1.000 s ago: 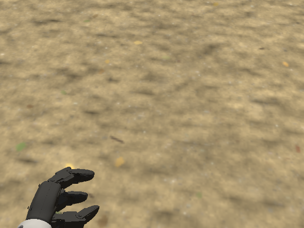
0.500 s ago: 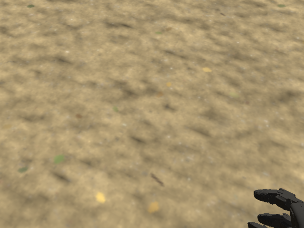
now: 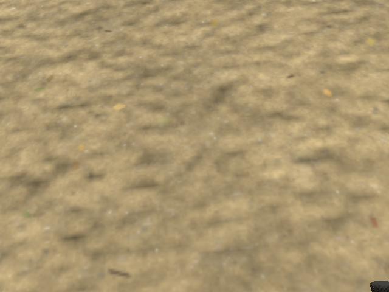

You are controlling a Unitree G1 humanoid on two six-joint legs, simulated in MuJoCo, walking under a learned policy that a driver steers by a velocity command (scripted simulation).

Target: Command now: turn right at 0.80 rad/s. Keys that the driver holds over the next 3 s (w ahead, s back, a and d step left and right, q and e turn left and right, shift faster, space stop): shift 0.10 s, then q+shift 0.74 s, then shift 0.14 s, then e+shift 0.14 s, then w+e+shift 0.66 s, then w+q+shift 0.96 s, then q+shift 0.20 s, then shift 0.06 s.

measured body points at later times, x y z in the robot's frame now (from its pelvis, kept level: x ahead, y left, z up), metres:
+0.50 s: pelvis +0.03 +0.02 -0.01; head +0.07 +0.02 +0.44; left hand +0.18 +0.31 -0.09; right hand +0.18 -0.27 -0.11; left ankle +0.05 +0.16 -0.74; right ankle +0.01 -0.09 -0.72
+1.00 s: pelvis +0.02 +0.02 +0.00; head +0.07 +0.05 +0.44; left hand -0.02 +0.33 -0.11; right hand +0.34 -0.09 -0.09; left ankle -0.02 +0.15 -0.72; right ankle +0.03 -0.09 -0.74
